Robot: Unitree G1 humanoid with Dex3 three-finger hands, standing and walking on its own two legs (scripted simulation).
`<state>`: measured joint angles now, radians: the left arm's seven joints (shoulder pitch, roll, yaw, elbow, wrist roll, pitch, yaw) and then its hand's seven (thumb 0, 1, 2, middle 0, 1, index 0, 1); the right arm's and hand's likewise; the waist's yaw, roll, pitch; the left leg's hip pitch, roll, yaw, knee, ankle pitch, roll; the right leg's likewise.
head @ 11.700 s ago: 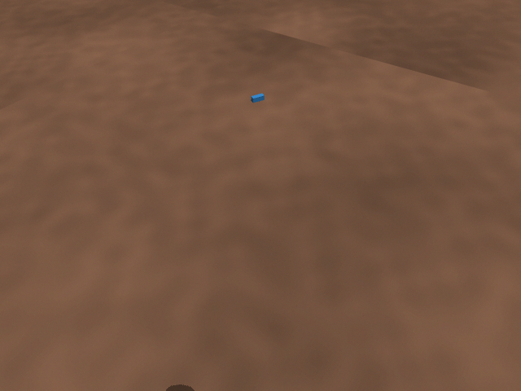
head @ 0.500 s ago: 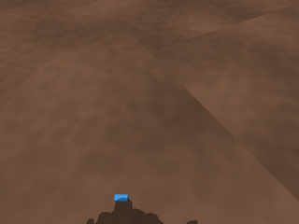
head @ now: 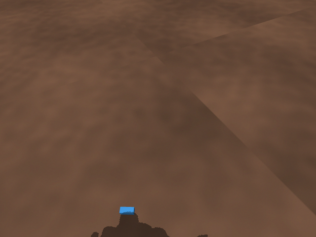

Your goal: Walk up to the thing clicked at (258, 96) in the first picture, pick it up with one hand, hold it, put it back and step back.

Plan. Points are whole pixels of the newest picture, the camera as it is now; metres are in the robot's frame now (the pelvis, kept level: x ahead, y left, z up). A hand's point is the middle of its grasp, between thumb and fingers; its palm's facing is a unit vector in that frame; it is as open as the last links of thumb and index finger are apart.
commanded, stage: stand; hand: left
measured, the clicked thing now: (127, 210) +0.39 +0.26 -0.77
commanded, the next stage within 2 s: walk up in 0.08 s
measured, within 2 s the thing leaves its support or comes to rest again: neither
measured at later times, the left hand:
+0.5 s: hand out of the picture +0.06 +0.34 -0.17, palm faces +0.00 -0.91 -0.41, open 7.4 cm
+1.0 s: hand out of the picture +0.04 +0.29 -0.16, palm faces -0.08 -0.93 -0.35, open 7.4 cm
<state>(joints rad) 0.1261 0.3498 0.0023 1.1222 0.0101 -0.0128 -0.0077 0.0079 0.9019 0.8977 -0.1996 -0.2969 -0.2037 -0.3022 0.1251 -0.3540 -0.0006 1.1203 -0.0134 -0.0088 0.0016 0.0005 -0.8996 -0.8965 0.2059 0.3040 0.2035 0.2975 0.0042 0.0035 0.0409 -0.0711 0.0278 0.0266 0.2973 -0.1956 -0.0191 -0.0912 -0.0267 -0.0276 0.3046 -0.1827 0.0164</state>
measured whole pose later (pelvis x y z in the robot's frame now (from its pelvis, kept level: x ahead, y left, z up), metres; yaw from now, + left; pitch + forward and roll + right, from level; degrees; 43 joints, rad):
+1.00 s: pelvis -0.03 +0.05 -0.01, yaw -3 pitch -3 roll +0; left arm 0.18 0.34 0.00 1.06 0.02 -0.02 -0.01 0.01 0.90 0.90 -0.20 -0.30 -0.21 -0.30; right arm 0.17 -0.35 -0.03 1.03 -0.02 -0.01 0.02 0.00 -0.90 -0.90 0.21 0.30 0.20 0.30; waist 0.00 0.01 0.04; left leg -0.14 -0.03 0.09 0.40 -0.21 0.05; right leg -0.08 0.01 0.05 0.42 -0.29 -0.01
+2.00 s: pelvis -0.02 +0.03 +0.00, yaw -4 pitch -2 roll +0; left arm 0.14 0.35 0.01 1.10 0.02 -0.02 0.00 0.01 0.90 0.90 -0.20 -0.30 -0.20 -0.30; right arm 0.10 -0.35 -0.03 1.10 -0.02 0.00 0.01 0.00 -0.90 -0.90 0.21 0.30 0.20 0.30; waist 0.00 0.01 0.04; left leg -0.09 0.00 0.10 0.33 -0.20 0.02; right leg -0.03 0.05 0.06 0.32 -0.25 -0.04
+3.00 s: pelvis -0.08 +0.04 -0.03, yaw -6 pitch -3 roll +0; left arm 0.23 0.33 0.06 0.86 0.05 0.01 -0.02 0.01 0.90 0.90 -0.20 -0.30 -0.21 -0.30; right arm 0.22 -0.44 -0.08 0.85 -0.02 0.05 0.00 0.00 -0.90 -0.90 0.21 0.30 0.20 0.30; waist 0.01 0.07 0.13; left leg -0.53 -0.09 -0.14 1.19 -0.42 -0.01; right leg -0.30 -0.03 0.04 0.73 -0.40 0.00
